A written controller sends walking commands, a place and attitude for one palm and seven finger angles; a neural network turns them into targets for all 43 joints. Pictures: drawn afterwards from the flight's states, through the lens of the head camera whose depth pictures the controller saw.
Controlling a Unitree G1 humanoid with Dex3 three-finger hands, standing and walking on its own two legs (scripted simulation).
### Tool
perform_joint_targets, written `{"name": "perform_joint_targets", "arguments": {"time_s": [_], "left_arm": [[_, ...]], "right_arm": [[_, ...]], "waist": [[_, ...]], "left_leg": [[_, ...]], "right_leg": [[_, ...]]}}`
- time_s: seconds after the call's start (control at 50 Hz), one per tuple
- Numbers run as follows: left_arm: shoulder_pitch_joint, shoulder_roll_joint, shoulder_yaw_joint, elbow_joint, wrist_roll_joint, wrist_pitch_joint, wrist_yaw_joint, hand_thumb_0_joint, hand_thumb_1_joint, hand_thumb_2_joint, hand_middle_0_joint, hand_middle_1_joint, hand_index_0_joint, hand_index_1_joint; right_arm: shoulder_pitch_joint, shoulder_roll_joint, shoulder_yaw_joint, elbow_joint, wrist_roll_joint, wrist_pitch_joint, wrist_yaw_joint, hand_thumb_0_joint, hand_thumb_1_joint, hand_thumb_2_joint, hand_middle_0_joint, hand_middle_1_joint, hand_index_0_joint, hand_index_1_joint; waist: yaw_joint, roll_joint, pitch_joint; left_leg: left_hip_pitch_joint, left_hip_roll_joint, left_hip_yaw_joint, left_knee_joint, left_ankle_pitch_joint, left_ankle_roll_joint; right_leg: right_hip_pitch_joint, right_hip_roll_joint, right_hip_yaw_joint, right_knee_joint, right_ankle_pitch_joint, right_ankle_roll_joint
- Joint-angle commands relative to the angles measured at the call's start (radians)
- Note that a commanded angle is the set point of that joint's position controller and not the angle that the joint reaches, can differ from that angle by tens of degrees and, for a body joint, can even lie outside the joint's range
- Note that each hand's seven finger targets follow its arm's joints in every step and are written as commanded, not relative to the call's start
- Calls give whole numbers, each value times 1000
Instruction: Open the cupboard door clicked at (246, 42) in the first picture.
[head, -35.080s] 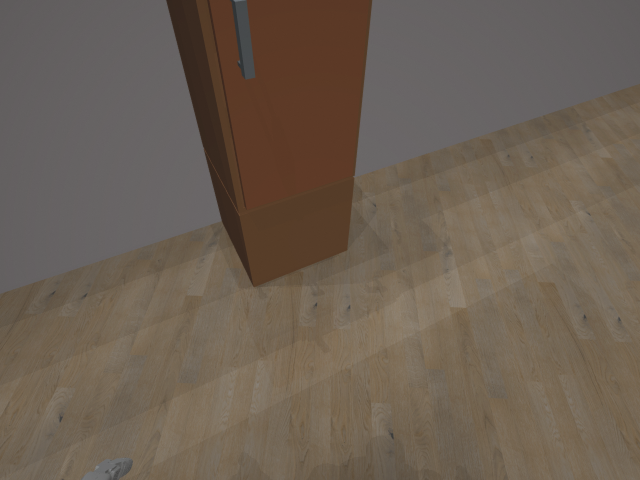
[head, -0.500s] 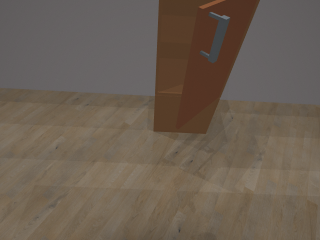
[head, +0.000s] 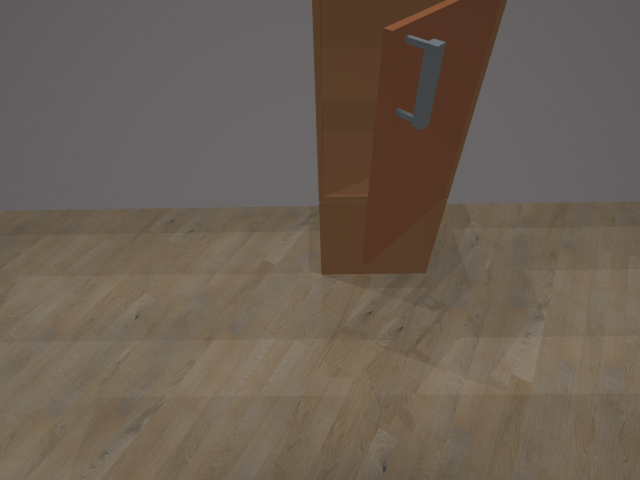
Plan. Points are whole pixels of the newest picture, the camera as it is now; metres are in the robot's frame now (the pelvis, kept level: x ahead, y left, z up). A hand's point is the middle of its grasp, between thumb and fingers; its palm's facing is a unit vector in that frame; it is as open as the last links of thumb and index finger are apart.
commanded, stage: let the arm hang, fingers relaxed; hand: left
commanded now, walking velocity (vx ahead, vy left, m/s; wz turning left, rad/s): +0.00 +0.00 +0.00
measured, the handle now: (416, 83) +0.71 -0.14 +0.15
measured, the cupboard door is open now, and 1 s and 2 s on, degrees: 45 45 45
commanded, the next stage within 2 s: look to check the result in 0.28 s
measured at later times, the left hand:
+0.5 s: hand out of the picture +0.00 +0.15 -0.17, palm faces +0.05 -0.98 -0.19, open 7.3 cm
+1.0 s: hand out of the picture +0.04 +0.14 -0.17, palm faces +0.05 -0.98 -0.19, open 7.4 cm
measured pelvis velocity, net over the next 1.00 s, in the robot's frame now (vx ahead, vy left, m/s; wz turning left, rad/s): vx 0.05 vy -0.02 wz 0.01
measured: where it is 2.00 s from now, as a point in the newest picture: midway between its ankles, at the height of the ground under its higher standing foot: outside the picture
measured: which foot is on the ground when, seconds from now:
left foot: down 0.00-1.00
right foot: down 0.00-1.00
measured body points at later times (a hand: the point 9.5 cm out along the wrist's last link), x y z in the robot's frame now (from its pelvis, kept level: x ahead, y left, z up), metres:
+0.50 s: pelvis +0.03 -0.01 +0.00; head +0.04 -0.02 +0.45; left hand +0.00 +0.20 -0.16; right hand +0.01 -0.22 -0.17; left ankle +0.05 +0.09 -0.74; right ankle +0.01 -0.12 -0.74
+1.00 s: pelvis +0.05 -0.02 +0.00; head +0.07 -0.03 +0.45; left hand +0.04 +0.20 -0.15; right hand +0.05 -0.24 -0.16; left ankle +0.05 +0.09 -0.74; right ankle +0.01 -0.12 -0.74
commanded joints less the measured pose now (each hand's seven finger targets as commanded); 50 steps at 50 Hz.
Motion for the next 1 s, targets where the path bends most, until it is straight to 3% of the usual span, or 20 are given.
{"name": "perform_joint_targets", "arguments": {"time_s": [0.0,0.2,0.32,0.62,0.7,0.98], "left_arm": [[71,93,19,-23,1,-18,9,0,900,900,-200,-300,-200,-300],[53,79,20,-18,-3,-24,11,0,900,900,-200,-300,-200,-300],[44,75,20,-17,-5,-31,11,0,900,900,-200,-300,-200,-300],[37,86,15,-10,-6,-31,12,0,900,900,-200,-300,-200,-300],[41,93,15,-10,-6,-31,11,0,900,900,-200,-300,-200,-300],[28,94,21,-18,-6,-29,11,0,900,900,-200,-300,-200,-300]], "right_arm": [[62,-92,-19,-14,-2,-20,-10,0,-900,-900,200,300,200,300],[65,-75,-16,-2,-1,-25,-14,0,-900,-900,200,300,200,300],[59,-80,-13,2,1,-33,-17,0,-900,-900,200,300,200,300],[20,-95,-10,18,3,-31,-19,0,-900,-900,200,300,200,300],[11,-102,-10,18,3,-31,-20,0,-900,-900,200,300,200,300],[2,-111,-13,21,2,-32,-28,0,-900,-900,200,300,200,300]], "waist": [[11,-32,87],[6,-11,80],[2,-41,43],[4,-57,53],[8,-36,42],[5,-51,27]], "left_leg": [[-56,106,-149,-143,-168,6],[-28,98,-130,-118,-90,-2],[21,105,-115,-92,41,-4],[52,110,-105,-87,97,-8],[60,110,-106,-83,108,-8],[101,125,-87,-68,177,-11]], "right_leg": [[-36,-67,94,-112,-124,-33],[-27,-75,96,-120,-82,-39],[5,-84,92,-118,6,-38],[30,-90,82,-135,57,-33],[43,-88,83,-139,70,-33],[60,-91,98,-127,203,-35]]}}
